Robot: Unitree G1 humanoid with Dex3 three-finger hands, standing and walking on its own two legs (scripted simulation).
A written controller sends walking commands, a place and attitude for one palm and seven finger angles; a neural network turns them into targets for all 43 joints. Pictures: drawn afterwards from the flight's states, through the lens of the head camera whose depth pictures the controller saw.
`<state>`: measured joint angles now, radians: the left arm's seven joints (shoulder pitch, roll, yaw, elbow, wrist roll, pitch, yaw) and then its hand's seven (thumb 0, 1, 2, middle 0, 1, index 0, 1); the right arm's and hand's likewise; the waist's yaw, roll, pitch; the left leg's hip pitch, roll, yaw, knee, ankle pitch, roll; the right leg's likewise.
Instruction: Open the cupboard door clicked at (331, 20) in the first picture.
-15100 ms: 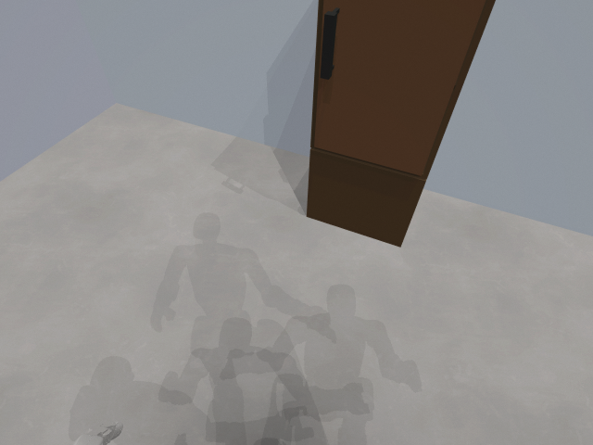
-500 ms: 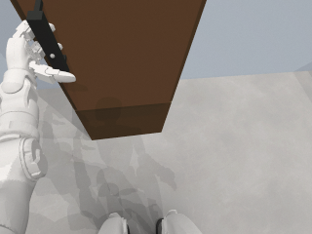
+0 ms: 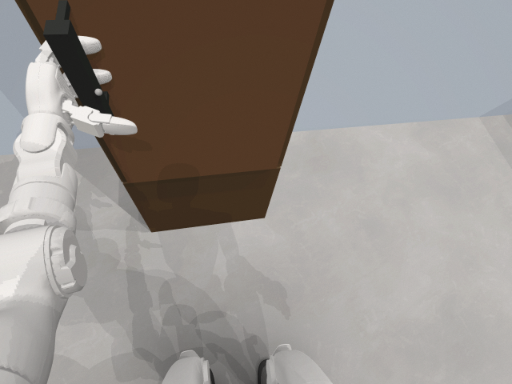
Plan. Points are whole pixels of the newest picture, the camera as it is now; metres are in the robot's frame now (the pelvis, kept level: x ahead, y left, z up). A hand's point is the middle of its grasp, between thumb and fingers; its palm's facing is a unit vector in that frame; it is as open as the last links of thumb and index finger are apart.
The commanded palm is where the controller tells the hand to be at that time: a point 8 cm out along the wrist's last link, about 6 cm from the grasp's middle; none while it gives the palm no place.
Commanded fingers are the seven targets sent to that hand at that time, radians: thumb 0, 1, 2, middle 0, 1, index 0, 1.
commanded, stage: slide the fingers in behind the handle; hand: left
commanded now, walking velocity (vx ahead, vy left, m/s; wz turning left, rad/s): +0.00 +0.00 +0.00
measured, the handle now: (86, 71) +0.57 +0.21 +0.10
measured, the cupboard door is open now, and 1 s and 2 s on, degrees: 0 0 36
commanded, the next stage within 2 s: close the thumb around the handle in 0.10 s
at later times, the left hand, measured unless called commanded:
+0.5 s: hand (99, 92) +0.53 +0.18 +0.09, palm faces +0.06 -1.00 +0.00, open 11.3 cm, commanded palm +0.51 +0.23 +0.10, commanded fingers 0.00 0.40 0.68 -0.36 -1.30 -0.36 -1.30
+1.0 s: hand (102, 92) +0.53 +0.18 +0.10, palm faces +0.06 -1.00 +0.00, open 5.9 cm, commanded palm +0.51 +0.22 +0.10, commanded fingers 0.00 0.90 0.90 -0.40 -1.35 -0.40 -1.35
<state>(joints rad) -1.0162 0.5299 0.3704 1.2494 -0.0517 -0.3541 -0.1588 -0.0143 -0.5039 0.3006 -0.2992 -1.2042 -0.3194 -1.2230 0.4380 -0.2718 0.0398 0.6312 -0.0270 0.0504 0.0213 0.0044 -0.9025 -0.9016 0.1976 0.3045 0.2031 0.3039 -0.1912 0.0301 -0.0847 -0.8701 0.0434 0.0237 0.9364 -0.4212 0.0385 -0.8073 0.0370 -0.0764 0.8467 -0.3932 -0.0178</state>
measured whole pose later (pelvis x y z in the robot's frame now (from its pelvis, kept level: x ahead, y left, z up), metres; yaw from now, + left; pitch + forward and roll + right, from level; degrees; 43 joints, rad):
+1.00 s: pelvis +0.01 +0.00 +0.00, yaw -1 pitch +20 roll -3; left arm -0.96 0.51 0.41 1.22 -0.06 -0.36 -0.17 0.01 0.66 0.81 -0.39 -1.34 -0.40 -1.35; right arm 0.42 -0.27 0.04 0.61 -0.02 0.07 0.01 0.00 -0.90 -0.90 0.20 0.30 0.20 0.30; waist -0.19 0.03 -0.09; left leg -0.84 0.05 0.04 0.92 -0.43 0.04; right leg -0.78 0.05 -0.06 0.83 -0.39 -0.02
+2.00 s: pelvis +0.01 -0.04 +0.02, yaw +3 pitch +7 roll +0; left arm -0.10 -0.13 -0.11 0.24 0.07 -0.13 0.62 0.00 0.64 0.72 -0.35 -1.35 -0.36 -1.35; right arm 0.21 -0.19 0.00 0.58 -0.07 0.06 0.03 0.01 -0.90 -0.90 0.20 0.30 0.20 0.30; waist -0.01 0.03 -0.10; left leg -0.52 0.02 0.01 0.77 -0.37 -0.02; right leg -0.50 0.02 -0.09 0.77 -0.41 -0.07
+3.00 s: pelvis +0.00 -0.04 +0.02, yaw +4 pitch +5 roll +0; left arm -0.06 -0.11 -0.26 0.17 0.07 -0.06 0.62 -0.01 -0.49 0.30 -0.31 -0.75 -0.31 -0.77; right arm 0.18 -0.18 0.01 0.60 -0.06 0.04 0.02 0.01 -0.90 -0.90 0.20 0.30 0.20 0.30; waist 0.00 0.04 -0.08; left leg -0.52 0.01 -0.01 0.80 -0.37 -0.01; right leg -0.48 0.01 -0.10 0.79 -0.41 -0.06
